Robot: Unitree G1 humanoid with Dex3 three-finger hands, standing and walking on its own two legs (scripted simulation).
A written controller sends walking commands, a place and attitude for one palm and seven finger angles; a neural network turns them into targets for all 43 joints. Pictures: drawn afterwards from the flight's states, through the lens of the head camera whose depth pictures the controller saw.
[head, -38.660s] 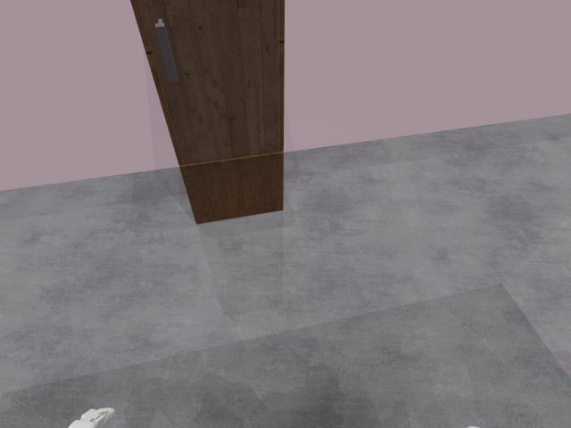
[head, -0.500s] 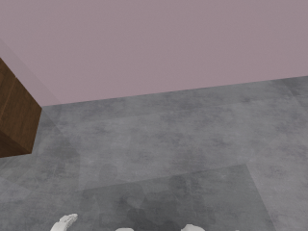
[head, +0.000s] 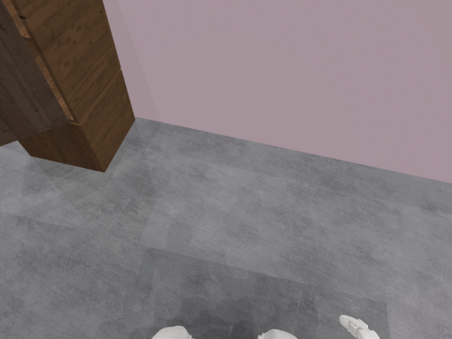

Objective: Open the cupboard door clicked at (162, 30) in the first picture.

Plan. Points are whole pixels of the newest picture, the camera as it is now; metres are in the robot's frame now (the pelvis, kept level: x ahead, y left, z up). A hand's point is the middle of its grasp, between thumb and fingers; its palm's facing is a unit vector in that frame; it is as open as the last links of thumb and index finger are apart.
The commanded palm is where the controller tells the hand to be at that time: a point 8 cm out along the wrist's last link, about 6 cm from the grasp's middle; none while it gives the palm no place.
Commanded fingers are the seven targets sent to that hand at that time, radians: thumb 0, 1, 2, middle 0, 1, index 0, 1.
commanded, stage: turn to face it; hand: left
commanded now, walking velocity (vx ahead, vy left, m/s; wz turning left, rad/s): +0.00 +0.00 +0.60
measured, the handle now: out of the picture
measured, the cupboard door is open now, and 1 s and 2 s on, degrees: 46 46 46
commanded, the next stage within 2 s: take the last steps up to it in 1.10 s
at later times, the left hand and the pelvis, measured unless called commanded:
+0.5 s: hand out of the picture +0.04 +0.16 -0.14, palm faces +0.28 -0.93 -0.25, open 7.4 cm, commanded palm none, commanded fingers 0.00 0.90 0.90 -0.20 -0.30 -0.20 -0.30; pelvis +0.00 -0.04 +0.02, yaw +18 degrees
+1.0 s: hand out of the picture -0.05 +0.20 -0.15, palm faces +0.53 -0.81 -0.25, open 7.4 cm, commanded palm none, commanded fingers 0.00 0.90 0.90 -0.20 -0.30 -0.20 -0.30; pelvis +0.00 -0.02 +0.02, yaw +31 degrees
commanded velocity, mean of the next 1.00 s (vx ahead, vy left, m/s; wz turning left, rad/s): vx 0.00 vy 0.00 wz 0.47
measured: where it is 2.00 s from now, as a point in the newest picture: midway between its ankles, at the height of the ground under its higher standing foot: outside the picture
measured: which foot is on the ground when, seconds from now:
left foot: down 0.00-0.32, up 0.34-0.68, down 0.70-1.00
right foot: up 0.00-0.30, down 0.32-0.70, up 0.72-1.00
